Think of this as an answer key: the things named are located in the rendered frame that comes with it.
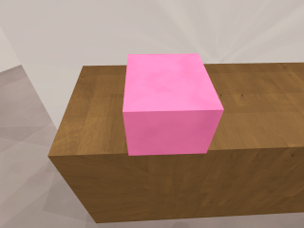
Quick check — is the carton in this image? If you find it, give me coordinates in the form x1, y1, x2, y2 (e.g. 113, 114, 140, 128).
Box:
123, 53, 224, 156

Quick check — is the pedestal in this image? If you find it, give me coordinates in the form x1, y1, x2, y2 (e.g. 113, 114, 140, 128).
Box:
47, 62, 304, 223

